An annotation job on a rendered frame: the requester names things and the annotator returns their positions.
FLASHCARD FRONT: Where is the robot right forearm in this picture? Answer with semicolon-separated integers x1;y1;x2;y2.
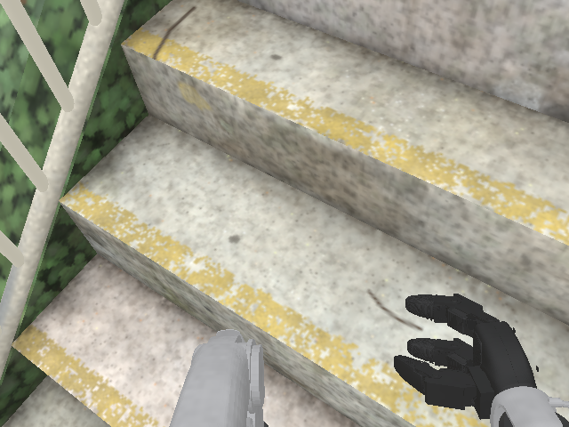
490;386;569;427

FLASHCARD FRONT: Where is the left robot thigh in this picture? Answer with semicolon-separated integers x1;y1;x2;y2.
169;335;265;427

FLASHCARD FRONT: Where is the right robot hand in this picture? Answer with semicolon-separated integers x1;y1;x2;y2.
394;294;539;420

